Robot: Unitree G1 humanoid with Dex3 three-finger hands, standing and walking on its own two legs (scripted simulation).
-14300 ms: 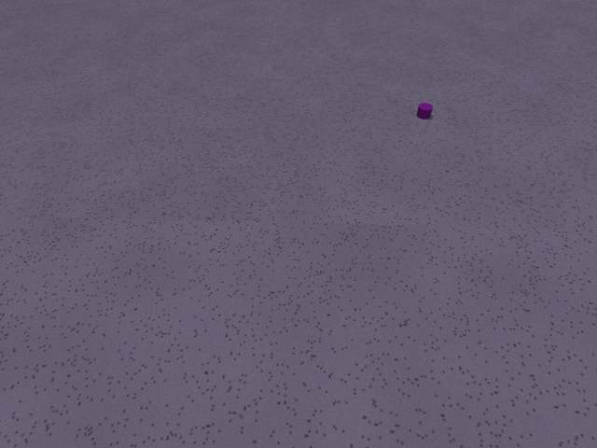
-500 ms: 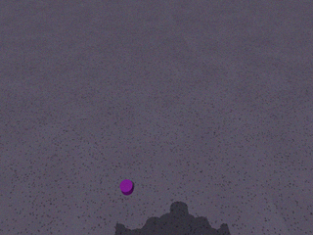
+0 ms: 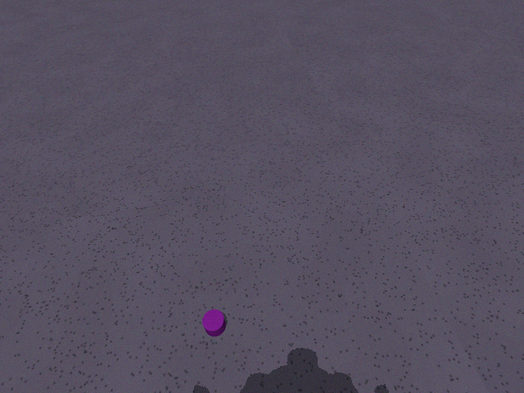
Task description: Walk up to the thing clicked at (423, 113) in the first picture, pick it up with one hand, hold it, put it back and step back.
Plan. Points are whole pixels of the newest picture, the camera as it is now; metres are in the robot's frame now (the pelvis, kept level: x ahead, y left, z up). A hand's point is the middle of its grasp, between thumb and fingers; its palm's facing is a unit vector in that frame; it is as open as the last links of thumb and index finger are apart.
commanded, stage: walk up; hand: left
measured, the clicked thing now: (214, 322) +0.49 +0.24 -0.75
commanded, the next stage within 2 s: none
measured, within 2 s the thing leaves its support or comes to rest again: neither
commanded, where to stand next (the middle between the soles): +0.09 +0.02 m, yaw -1 degrees
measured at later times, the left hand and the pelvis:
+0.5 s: hand (140, 371) +0.19 +0.25 -0.15, palm faces -0.06 -0.93 -0.37, open 7.4 cm; pelvis +0.06 +0.01 -0.01, yaw -1 degrees
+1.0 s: hand (121, 389) +0.16 +0.28 -0.16, palm faces -0.02 -0.94 -0.35, open 7.4 cm; pelvis +0.06 +0.02 -0.01, yaw -1 degrees
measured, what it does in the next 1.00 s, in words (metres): steps on the spot: right foot, then left foot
